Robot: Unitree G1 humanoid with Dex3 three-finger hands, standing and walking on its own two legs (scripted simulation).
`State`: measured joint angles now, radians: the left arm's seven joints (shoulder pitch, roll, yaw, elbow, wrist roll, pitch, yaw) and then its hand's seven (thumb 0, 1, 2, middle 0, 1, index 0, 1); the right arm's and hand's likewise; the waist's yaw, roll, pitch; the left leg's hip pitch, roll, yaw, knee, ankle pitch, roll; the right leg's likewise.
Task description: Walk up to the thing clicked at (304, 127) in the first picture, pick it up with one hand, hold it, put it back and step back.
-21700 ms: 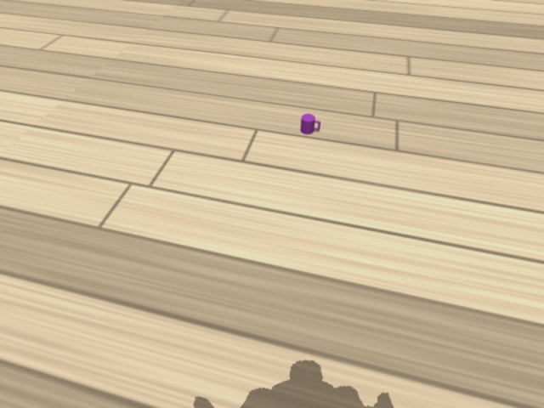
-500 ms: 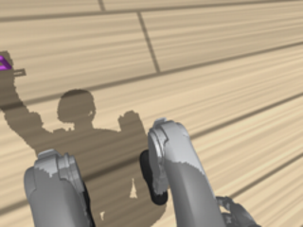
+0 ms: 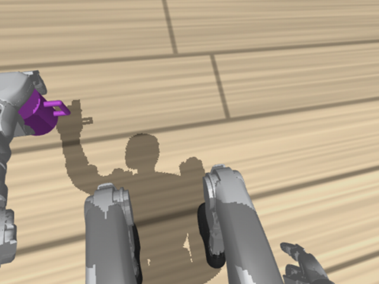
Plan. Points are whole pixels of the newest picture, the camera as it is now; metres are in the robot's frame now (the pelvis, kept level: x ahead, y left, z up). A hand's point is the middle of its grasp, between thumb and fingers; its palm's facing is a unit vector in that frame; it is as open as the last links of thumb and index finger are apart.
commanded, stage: lift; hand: left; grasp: from above
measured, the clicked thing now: (37, 110) +0.50 +0.28 -0.13
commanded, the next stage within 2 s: hold in 1.10 s
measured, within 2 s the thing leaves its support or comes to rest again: neither
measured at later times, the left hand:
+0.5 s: hand out of the picture +0.39 +0.26 +0.11, palm faces -0.42 -0.10 -0.90, open 10.7 cm
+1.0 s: hand out of the picture +0.38 +0.24 +0.23, palm faces -0.42 -0.09 -0.90, open 10.7 cm
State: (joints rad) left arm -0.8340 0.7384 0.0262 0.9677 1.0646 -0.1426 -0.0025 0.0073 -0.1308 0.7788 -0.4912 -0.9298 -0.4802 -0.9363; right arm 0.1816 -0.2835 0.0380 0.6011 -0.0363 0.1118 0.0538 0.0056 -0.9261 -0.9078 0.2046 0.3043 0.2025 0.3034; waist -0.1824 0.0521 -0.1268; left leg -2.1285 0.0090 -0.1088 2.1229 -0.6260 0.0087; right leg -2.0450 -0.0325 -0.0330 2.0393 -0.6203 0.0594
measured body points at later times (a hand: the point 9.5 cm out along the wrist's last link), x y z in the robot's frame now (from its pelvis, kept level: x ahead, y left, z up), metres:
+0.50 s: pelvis +0.02 -0.01 +0.18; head +0.15 +0.01 +0.61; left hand +0.41 +0.26 +0.16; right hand +0.14 -0.26 +0.05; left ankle +0.09 +0.12 -0.38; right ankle +0.11 -0.15 -0.38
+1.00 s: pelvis +0.05 -0.01 +0.29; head +0.11 -0.01 +0.74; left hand +0.40 +0.24 +0.28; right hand +0.15 -0.27 +0.17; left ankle +0.09 +0.12 -0.38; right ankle +0.11 -0.15 -0.38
